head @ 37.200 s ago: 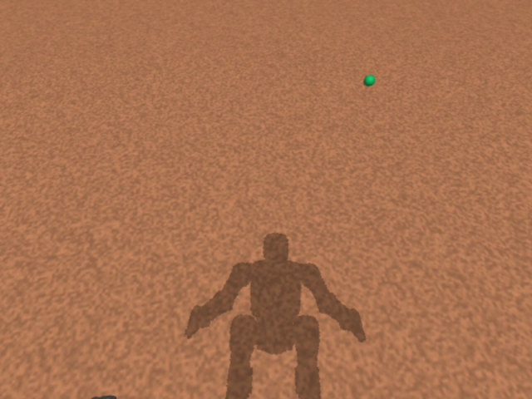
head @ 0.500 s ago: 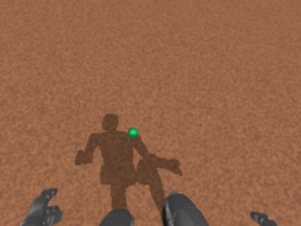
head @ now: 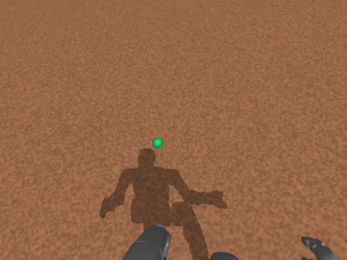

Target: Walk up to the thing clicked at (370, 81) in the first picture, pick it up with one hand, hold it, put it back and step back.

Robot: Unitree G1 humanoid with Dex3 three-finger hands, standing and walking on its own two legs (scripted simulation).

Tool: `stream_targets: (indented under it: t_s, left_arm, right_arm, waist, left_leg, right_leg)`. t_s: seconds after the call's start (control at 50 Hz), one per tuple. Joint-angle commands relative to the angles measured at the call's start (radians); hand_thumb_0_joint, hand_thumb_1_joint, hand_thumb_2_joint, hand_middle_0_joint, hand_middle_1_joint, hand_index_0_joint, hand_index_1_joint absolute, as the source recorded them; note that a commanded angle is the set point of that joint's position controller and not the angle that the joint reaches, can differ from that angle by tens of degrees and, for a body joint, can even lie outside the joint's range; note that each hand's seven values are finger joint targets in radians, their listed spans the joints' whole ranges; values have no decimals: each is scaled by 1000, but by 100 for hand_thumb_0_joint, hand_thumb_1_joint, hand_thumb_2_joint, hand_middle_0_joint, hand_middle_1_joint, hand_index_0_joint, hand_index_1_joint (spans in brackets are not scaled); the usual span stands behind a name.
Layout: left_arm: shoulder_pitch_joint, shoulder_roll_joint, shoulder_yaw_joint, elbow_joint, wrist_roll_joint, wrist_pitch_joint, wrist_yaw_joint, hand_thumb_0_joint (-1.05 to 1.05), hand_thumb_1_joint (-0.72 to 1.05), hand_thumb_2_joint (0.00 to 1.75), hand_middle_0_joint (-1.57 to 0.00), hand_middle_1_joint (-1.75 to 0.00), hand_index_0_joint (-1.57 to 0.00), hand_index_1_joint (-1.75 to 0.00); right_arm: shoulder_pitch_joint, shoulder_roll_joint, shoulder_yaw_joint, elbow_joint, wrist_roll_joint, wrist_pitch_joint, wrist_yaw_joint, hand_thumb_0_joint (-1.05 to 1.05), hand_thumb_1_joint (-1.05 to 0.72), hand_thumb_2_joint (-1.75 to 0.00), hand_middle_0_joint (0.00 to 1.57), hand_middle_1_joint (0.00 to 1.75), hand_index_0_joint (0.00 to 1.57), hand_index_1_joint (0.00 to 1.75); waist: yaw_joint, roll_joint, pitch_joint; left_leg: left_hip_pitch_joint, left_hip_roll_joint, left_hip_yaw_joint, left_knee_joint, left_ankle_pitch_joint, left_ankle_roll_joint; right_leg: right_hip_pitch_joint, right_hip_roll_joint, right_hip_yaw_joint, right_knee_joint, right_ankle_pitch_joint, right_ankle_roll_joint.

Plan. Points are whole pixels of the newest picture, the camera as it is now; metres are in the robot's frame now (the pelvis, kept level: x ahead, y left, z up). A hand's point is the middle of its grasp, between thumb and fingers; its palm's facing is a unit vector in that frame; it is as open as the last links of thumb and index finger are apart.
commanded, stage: step back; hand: left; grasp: from above
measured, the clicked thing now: (157, 142) +0.83 +0.22 -0.73
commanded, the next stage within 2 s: stand in 1.52 s
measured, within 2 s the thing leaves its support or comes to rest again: neither
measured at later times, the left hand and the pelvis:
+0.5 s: hand out of the picture -0.10 +0.25 -0.16, palm faces +0.07 -0.94 -0.34, open 7.4 cm; pelvis -0.18 -0.02 +0.00, yaw +4 degrees
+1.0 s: hand out of the picture -0.21 +0.26 -0.15, palm faces +0.07 -0.91 -0.41, open 7.4 cm; pelvis -0.23 -0.02 +0.00, yaw +4 degrees
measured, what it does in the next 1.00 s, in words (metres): walks backwards: left foot, then right foot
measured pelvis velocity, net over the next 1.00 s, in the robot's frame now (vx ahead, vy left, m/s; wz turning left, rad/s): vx -0.23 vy -0.02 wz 0.08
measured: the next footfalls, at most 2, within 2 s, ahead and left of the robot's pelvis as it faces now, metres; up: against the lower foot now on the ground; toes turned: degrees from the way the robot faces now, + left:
left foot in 0.24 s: -0.08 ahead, +0.11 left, +0.00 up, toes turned +5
right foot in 0.58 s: -0.21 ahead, -0.17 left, +0.00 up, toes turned +4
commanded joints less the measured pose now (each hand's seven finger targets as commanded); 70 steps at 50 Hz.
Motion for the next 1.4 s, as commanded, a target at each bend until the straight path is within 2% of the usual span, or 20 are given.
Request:
stream_targets:
  t_s: [0.0, 0.12, 0.2, 0.24, 0.28, 0.34, 0.48, 0.54, 0.58, 0.62, 0.7, 0.86, 0.88, 0.92, 0.96, 1.16, 1.2, 1.24, 1.26, 1.38]
  left_arm:
    - [-150, 254, 85, -155, 8, -38, 31, 0, 90, 90, -20, -30, -20, -30]
    - [-47, 254, 78, -159, 2, -20, 53, 0, 90, 90, -20, -30, -20, -30]
    - [-119, 257, 62, -182, -18, -1, 43, 0, 90, 90, -20, -30, -20, -30]
    - [-140, 186, 41, -198, -29, -1, 36, 0, 90, 90, -20, -30, -20, -30]
    - [-197, 258, 68, -183, -22, 5, 51, 0, 90, 90, -20, -30, -20, -30]
    - [-108, 225, 65, -125, -40, 12, 38, 0, 90, 90, -20, -30, -20, -30]
    - [-71, 213, 36, -76, -20, -56, 22, 0, 90, 90, -20, -30, -20, -30]
    - [50, 205, 44, 27, -14, -86, 28, 0, 90, 90, -20, -30, -20, -30]
    - [68, 277, 69, 54, 6, -100, 34, 0, 90, 90, -20, -30, -20, -30]
    - [-58, 413, 90, -3, 20, -93, 37, 0, 90, 90, -20, -30, -20, -30]
    - [-97, 274, 58, 19, -4, -116, 38, 0, 90, 90, -20, -30, -20, -30]
    - [-52, 303, 54, 13, -7, -89, 18, 0, 90, 90, -20, -30, -20, -30]
    - [-28, 263, 39, 11, -8, -86, 17, 0, 90, 90, -20, -30, -20, -30]
    - [-90, 189, 23, 0, -28, -88, 15, 0, 90, 90, -20, -30, -20, -30]
    - [-100, 283, 50, 5, -19, -88, 21, 0, 90, 90, -20, -30, -20, -30]
    - [-17, 195, 38, 77, -29, -108, 18, 0, 90, 90, -20, -30, -20, -30]
    - [29, 250, 55, 99, -20, -116, 35, 0, 90, 90, -20, -30, -20, -30]
    - [-74, 342, 63, 61, -11, -119, 38, 0, 90, 90, -20, -30, -20, -30]
    - [-164, 352, 61, 35, -9, -117, 35, 0, 90, 90, -20, -30, -20, -30]
    - [-150, 295, 46, 65, -16, -126, 36, 0, 90, 90, -20, -30, -20, -30]
  right_arm:
    - [59, -163, -39, -56, -7, -43, -19, 0, -90, -90, 20, 30, 20, 30]
    - [52, -136, -31, -73, -22, -61, -22, 0, -90, -90, 20, 30, 20, 30]
    - [183, -143, -47, -13, -21, -62, -12, 0, -90, -90, 20, 30, 20, 30]
    - [143, -274, -77, -29, -43, -57, -12, 0, -90, -90, 20, 30, 20, 30]
    - [12, -352, -90, -75, -44, -60, -13, 0, -90, -90, 20, 30, 20, 30]
    - [-70, -222, -47, -93, -52, -62, -19, 0, -90, -90, 20, 30, 20, 30]
    - [27, -203, -62, -63, -42, -57, 8, 0, -90, -90, 20, 30, 20, 30]
    - [-2, -240, -72, -53, -45, -26, 22, 0, -90, -90, 20, 30, 20, 30]
    - [0, -124, -33, -65, -29, -27, 23, 0, -90, -90, 20, 30, 20, 30]
    - [-110, -181, -57, -74, -32, -35, 10, 0, -90, -90, 20, 30, 20, 30]
    - [-26, -140, -38, -8, -18, -56, 27, 0, -90, -90, 20, 30, 20, 30]
    - [31, -158, -58, 42, -32, -95, 43, 0, -90, -90, 20, 30, 20, 30]
    - [58, -162, -63, 49, -34, -103, 39, 0, -90, -90, 20, 30, 20, 30]
    - [151, -279, -92, 67, -41, -113, 34, 0, -90, -90, 20, 30, 20, 30]
    - [145, -315, -104, 58, -38, -111, 35, 0, -90, -90, 20, 30, 20, 30]
    - [-3, -174, -41, 14, -14, -94, 22, 0, -90, -90, 20, 30, 20, 30]
    - [7, -89, -9, 9, 3, -84, 15, 0, -90, -90, 20, 30, 20, 30]
    - [64, -100, -11, 31, -1, -67, -2, 0, -90, -90, 20, 30, 20, 30]
    - [95, -156, -30, 65, -7, -63, -2, 0, -90, -90, 20, 30, 20, 30]
    - [73, -138, -17, 108, -15, -72, 8, 0, -90, -90, 20, 30, 20, 30]
  waist:
    - [-37, -176, -77]
    - [29, -243, -181]
    - [-38, -159, -242]
    - [-29, 157, -207]
    - [-61, 211, -110]
    - [10, 78, -99]
    - [-86, 200, -199]
    - [-40, 200, -203]
    - [-26, -61, -146]
    - [37, -166, 9]
    - [-38, -135, 17]
    - [-19, -183, -42]
    - [-28, -128, -81]
    - [-75, 164, -118]
    - [-76, 100, -36]
    - [10, 147, -137]
    - [40, 10, -178]
    - [-3, -121, -176]
    - [-25, -121, -127]
    - [-15, -164, -104]
  left_leg:
    - [36, -42, -15, 125, 3, -15]
    - [53, 68, 72, -291, -110, -17]
    - [305, 68, 134, -685, 238, 31]
    - [405, 371, -283, -709, 445, 167]
    - [90, 549, -434, -772, 436, 353]
    - [166, 345, -113, -692, 556, 231]
    - [513, 317, -83, -674, 53, 234]
    - [347, 280, -8, -595, 3, 185]
    - [33, 159, 86, -325, -52, 77]
    - [63, 120, -57, -190, -107, 0]
    - [50, 71, -19, -208, 70, -4]
    - [314, 65, 138, -615, 66, 14]
    - [419, 70, 99, -669, 91, 32]
    - [498, 366, -424, -821, -214, 179]
    - [378, 441, -493, -863, -294, 291]
    - [209, 250, -27, -585, 356, 135]
    - [90, 156, -7, -413, 253, 60]
    - [106, 83, -4, -217, -143, 16]
    - [179, 115, 11, -175, -162, 5]
    - [173, 120, 57, -314, -45, 10]
  right_leg:
    - [-47, -144, 107, -229, 239, -135]
    - [266, -260, 174, -129, 535, -194]
    - [149, -196, 112, -16, 399, -106]
    - [-193, 1, -23, 219, -42, -5]
    - [-122, 53, 113, 584, -325, 16]
    - [-179, 125, 153, 700, -175, 8]
    - [-169, 29, -7, 79, -222, 56]
    - [101, 58, -92, -314, -67, 10]
    - [232, -88, 251, -356, -148, -50]
    - [-228, -387, 588, -462, -568, -230]
    - [-10, -174, 195, -329, -17, -116]
    - [-24, -180, 128, -230, -146, -118]
    - [-54, -144, 72, -118, -23, -93]
    - [-299, 42, -107, 227, -198, -9]
    - [-301, -21, 24, 339, -257, -18]
    - [126, 31, -120, -160, 108, 5]
    - [289, -51, 26, -223, 174, -9]
    - [105, -363, 402, -384, -74, -159]
    - [-21, -382, 421, -364, -91, -219]
    - [53, -253, 165, -245, 304, -142]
